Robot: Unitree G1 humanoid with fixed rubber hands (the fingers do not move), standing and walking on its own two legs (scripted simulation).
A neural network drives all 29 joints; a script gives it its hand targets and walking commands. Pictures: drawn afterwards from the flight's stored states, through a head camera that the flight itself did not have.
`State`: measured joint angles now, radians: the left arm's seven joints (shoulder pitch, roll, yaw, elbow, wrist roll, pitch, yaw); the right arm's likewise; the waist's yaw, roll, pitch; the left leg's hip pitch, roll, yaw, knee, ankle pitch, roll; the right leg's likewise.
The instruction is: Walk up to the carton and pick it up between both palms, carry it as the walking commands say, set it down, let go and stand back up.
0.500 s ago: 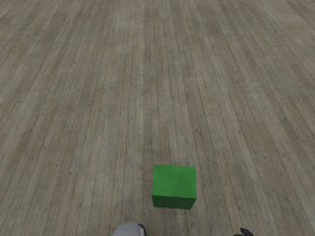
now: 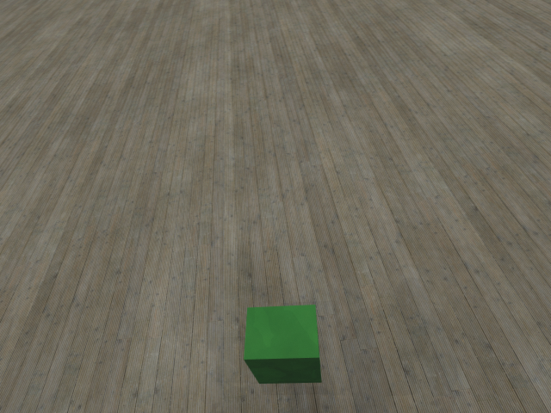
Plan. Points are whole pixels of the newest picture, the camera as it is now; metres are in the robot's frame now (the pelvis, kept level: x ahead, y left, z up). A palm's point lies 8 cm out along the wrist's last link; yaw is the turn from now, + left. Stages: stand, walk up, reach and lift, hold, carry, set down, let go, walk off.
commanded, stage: walk up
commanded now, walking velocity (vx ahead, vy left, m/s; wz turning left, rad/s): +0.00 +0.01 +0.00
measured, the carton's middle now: (285, 346) +0.42 +0.06 -0.65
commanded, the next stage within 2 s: none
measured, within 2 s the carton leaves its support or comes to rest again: neither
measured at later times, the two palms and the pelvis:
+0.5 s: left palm out of the picture -0.07 +0.28 -0.15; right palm out of the picture -0.16 -0.18 -0.15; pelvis -0.08 +0.04 -0.01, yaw +1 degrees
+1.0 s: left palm out of the picture -0.15 +0.28 -0.12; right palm out of the picture +0.02 -0.19 -0.17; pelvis -0.03 +0.05 -0.01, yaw +1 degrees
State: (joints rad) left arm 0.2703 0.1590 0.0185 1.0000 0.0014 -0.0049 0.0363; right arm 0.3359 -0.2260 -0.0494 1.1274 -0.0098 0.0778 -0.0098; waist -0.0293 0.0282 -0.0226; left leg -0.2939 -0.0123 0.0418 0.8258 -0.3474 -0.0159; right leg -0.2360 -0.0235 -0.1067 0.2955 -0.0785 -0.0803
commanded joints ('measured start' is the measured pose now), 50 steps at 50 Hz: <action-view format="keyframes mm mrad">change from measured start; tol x32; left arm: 1 23 189 32 -44 -6 -6 16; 50 333 143 45 58 45 -69 -4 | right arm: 1 82 -32 13 25 15 -13 -8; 21 327 -40 52 85 -22 -27 -18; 26 -166 -66 58 -57 -7 -79 -35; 34 194 -90 33 19 1 -79 -34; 50 -245 11 12 -208 -18 -72 49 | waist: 1 18 -154 -4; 15 -47 -370 39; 24 72 243 267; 50 106 -243 279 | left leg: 1 -27 -3 9 -149 -76 22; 19 217 -33 125 -362 -6 81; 24 -443 387 -399 -922 -584 160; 27 -204 206 -81 -765 -65 85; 34 204 276 -219 -662 -269 132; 40 -555 53 48 28 -161 5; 50 -343 96 110 -29 210 -22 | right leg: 1 142 -228 265 -192 -391 30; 20 -154 -98 105 -161 -518 111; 24 -46 62 69 625 -275 84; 28 -83 36 -39 746 -260 136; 34 -139 10 -17 221 -372 125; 39 595 -390 365 -144 -425 75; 42 308 -419 343 -201 -386 -7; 45 230 -273 69 -69 315 87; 50 139 -269 -3 -90 243 35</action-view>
